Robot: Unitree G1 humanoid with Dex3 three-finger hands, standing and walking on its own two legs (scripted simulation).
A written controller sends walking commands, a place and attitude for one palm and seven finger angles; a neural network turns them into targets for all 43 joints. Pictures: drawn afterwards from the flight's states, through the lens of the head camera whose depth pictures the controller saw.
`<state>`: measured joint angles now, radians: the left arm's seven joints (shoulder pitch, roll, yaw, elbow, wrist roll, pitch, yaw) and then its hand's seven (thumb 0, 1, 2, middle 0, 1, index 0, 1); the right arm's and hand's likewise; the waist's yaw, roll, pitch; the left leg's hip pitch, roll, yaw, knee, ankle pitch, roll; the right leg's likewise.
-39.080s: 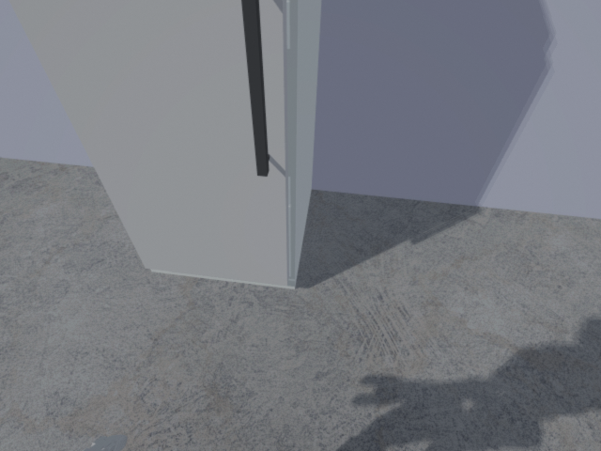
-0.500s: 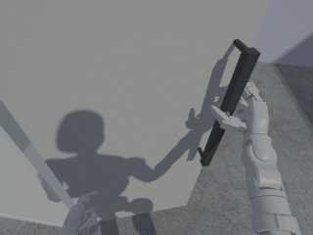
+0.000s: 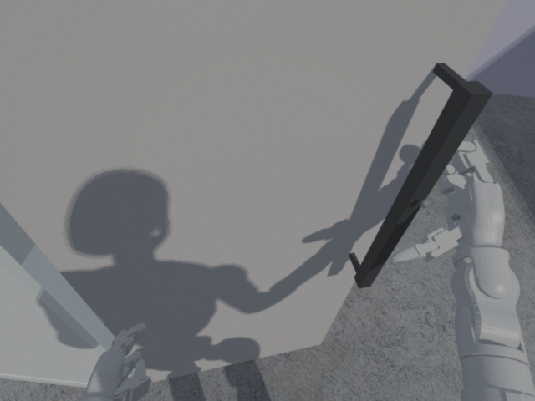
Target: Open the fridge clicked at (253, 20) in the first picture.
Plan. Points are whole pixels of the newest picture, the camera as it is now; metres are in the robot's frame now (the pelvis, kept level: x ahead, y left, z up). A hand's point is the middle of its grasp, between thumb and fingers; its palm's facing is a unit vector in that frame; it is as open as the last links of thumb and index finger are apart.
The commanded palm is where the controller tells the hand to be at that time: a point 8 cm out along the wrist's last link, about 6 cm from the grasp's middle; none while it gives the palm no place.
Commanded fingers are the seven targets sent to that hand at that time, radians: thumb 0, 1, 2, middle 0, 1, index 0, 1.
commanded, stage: slip the hand off the handle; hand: right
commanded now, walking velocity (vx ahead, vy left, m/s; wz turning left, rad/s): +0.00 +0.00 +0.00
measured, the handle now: (392, 204) +0.39 -0.17 +0.12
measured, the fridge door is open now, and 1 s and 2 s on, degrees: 72 72 72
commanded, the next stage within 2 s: draw the hand back to the body in 1.24 s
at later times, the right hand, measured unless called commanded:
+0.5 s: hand (465, 202) +0.36 -0.25 +0.15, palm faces +0.06 +0.99 -0.11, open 14.7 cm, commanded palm +0.33 -0.30 +0.17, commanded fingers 0.00 0.55 -0.20 0.25 1.15 0.25 1.15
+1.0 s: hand (510, 253) +0.28 -0.27 +0.16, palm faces +0.12 +0.98 -0.14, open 14.7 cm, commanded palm +0.24 -0.30 +0.17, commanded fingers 0.00 0.55 -0.20 0.25 1.15 0.25 1.15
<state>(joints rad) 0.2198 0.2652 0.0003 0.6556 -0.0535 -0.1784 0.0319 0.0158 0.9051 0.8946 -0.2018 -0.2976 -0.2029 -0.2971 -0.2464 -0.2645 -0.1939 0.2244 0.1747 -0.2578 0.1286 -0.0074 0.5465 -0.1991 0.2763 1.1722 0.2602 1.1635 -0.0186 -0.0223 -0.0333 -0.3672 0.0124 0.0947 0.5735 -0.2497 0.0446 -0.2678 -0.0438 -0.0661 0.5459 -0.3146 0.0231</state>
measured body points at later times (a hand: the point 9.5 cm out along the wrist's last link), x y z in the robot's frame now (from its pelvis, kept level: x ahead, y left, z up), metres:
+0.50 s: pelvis -0.01 -0.04 +0.00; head +0.01 -0.03 +0.45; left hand +0.13 +0.21 -0.10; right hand +0.35 -0.30 +0.16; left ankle +0.03 +0.09 -0.73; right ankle -0.02 -0.14 -0.73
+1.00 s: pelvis +0.01 -0.05 +0.00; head +0.00 -0.04 +0.45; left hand +0.20 +0.17 -0.07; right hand +0.26 -0.32 +0.17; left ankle +0.03 +0.09 -0.73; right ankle -0.02 -0.14 -0.73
